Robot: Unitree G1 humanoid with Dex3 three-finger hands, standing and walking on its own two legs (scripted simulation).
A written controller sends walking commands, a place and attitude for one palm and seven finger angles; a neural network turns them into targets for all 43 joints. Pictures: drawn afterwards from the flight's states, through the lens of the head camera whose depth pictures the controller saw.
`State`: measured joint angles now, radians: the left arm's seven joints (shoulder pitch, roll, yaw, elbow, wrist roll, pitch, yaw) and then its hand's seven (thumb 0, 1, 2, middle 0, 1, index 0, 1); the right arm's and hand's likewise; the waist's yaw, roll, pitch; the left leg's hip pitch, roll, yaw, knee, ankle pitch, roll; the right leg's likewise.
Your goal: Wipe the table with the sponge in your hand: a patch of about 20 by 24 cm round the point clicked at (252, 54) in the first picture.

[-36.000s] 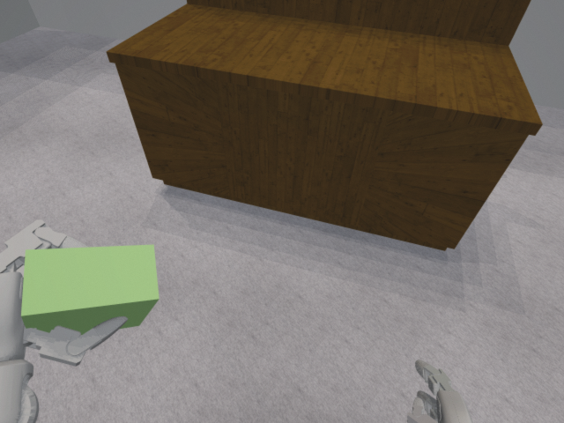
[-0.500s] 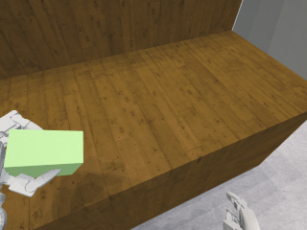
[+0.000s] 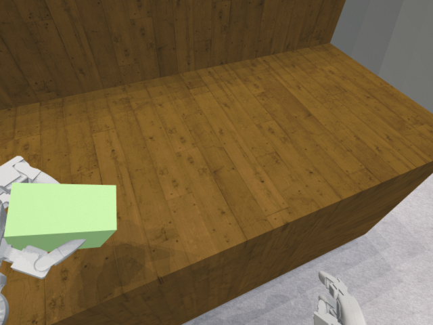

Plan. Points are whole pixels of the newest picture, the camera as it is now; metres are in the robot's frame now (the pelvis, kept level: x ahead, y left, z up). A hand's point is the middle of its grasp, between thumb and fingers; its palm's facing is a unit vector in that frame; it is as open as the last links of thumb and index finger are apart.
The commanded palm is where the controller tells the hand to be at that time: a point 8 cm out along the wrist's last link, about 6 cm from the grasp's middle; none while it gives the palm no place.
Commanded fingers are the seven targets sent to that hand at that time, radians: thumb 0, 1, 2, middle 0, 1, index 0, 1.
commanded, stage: shuffle to correct the standing spot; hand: left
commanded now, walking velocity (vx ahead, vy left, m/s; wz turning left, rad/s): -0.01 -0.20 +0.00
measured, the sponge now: (78, 220) +0.23 +0.21 +0.14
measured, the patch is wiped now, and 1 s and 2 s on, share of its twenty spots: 0.00 0.00 0.00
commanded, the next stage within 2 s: come to a stop and stand still in 1.70 s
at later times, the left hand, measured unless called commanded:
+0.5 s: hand (42, 215) +0.22 +0.25 +0.17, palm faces +0.33 -0.84 -0.42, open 9.8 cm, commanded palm +0.16 +0.28 +0.19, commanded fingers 0.00 0.10 1.30 -1.20 -1.60 -1.20 -1.60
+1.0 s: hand (35, 220) +0.21 +0.25 +0.16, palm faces +0.34 -0.84 -0.41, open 9.8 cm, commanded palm +0.16 +0.29 +0.19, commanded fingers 0.00 0.10 1.30 -1.20 -1.60 -1.20 -1.60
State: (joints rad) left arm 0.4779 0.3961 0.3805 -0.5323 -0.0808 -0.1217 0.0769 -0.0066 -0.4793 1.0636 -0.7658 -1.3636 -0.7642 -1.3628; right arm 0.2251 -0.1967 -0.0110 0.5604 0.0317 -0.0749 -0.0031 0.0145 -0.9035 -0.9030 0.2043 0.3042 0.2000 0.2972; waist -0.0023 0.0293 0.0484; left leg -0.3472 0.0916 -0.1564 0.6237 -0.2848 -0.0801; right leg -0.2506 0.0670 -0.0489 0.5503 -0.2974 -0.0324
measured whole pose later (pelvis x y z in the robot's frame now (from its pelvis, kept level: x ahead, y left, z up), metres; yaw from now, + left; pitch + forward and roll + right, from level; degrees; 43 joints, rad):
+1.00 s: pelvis +0.00 +0.01 +0.00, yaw +0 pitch +0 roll -3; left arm 0.49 0.39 0.38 -0.54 -0.08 -0.11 0.08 -0.01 -0.48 1.06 -0.77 -1.36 -0.76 -1.36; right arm 0.23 -0.21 -0.02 0.55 0.04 -0.07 -0.01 0.01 -0.90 -0.90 0.20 0.30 0.20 0.30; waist 0.00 0.05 0.04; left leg -0.36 0.09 -0.16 0.66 -0.30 -0.07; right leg -0.25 0.06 -0.06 0.55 -0.30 -0.02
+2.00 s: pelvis -0.01 +0.03 +0.00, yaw -2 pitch -1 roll -1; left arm 0.23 0.45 0.47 -0.40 -0.06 -0.22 0.04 -0.01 -0.48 1.06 -0.77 -1.36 -0.76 -1.36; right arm 0.22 -0.20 -0.01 0.58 0.01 -0.19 0.02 0.02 -0.90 -0.90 0.21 0.30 0.20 0.30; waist 0.07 -0.06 0.12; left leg -0.31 0.04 -0.01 0.59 -0.26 -0.02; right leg -0.28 0.00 0.01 0.59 -0.29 0.01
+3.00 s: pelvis -0.01 +0.05 +0.01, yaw -2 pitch -1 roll -2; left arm 0.42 0.36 0.35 -0.46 -0.02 -0.22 0.09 -0.01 -0.48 1.06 -0.77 -1.36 -0.76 -1.36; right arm 0.20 -0.19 0.02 0.59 0.01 -0.15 -0.03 0.02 -0.90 -0.90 0.21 0.30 0.20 0.30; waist 0.03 -0.02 0.07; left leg -0.26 0.02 -0.01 0.47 -0.19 0.00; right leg -0.17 -0.01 -0.02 0.38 -0.18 0.03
